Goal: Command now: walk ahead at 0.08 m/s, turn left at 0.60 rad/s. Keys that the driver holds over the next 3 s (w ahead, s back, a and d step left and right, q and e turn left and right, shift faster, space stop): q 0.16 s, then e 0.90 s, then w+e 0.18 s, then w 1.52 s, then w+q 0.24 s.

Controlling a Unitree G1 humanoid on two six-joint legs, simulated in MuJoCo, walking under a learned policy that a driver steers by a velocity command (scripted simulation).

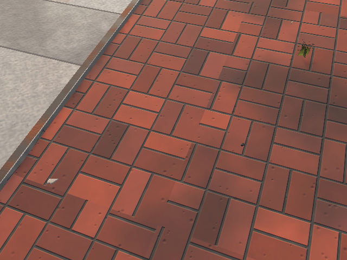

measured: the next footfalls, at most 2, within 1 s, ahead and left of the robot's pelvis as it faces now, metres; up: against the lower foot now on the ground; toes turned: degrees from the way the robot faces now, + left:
left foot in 0.28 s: +0.04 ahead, +0.12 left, +0.00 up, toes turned +7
right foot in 0.70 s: -0.01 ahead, -0.08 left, +0.00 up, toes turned -7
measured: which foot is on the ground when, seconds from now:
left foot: up 0.00-0.26, down 0.28-0.70, up 0.72-1.00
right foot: down 0.00-0.28, up 0.30-0.68, down 0.70-1.00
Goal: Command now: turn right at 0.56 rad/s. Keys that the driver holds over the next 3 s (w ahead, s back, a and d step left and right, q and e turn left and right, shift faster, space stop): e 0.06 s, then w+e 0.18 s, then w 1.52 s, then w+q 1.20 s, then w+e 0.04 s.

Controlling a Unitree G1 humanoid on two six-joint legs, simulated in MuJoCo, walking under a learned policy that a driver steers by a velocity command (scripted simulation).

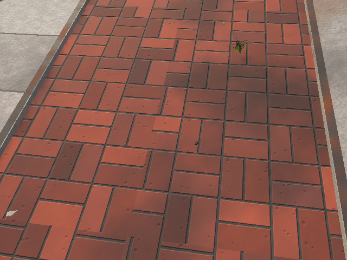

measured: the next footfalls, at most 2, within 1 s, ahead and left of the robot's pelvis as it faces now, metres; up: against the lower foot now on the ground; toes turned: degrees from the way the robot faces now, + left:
left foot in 0.24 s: +0.07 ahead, +0.12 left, +0.00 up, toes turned -14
right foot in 0.70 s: +0.28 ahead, -0.16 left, +0.00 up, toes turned -17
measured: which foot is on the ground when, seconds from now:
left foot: up 0.00-0.22, down 0.24-0.72, up 0.74-1.00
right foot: down 0.00-0.24, up 0.26-0.68, down 0.70-1.00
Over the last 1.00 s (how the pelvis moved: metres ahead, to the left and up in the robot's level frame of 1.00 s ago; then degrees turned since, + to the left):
-0.03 -0.01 0.01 -14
